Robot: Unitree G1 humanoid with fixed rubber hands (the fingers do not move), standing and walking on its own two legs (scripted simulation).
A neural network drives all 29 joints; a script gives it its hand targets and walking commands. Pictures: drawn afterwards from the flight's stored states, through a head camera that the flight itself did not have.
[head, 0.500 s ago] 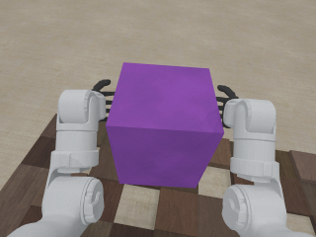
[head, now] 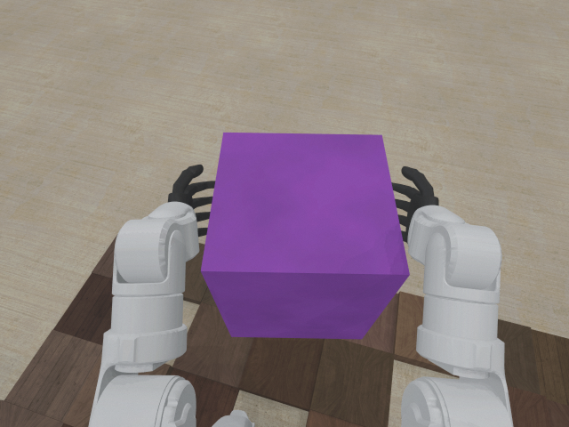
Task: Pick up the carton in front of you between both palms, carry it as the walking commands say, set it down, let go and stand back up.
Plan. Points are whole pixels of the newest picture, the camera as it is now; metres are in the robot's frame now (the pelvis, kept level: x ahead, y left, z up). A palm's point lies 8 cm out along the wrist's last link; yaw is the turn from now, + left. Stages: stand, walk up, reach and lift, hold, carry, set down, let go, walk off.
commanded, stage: carry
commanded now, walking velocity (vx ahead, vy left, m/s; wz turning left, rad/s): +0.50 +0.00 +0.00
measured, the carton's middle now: (299, 245) +0.38 +0.02 +0.03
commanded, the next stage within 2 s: none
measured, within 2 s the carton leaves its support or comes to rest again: neither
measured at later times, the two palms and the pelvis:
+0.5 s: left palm (235, 66) +0.70 +0.17 +0.12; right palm (401, 86) +0.67 -0.13 +0.12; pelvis +0.31 +0.05 -0.03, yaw -2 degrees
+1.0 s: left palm out of the picture +1.08 +0.19 +0.16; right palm out of the picture +1.06 -0.11 +0.16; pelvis +0.68 +0.07 -0.01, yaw -3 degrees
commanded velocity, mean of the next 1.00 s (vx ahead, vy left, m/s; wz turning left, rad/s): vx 0.50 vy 0.00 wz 0.00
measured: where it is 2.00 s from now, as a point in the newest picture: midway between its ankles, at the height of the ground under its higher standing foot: (307, 173)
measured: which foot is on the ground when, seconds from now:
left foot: up 0.00-0.12, down 0.14-0.56, up 0.58-0.88, down 0.90-1.00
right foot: down 0.00-0.22, up 0.24-0.52, down 0.54-0.92, up 0.94-1.00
